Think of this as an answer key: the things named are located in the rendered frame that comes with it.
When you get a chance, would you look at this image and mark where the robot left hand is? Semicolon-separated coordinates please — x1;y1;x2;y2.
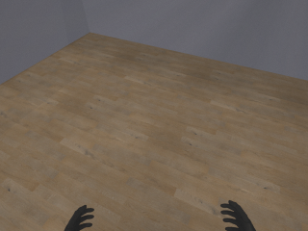
64;205;94;231

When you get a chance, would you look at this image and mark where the robot right hand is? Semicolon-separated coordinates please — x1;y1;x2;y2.
220;200;256;231

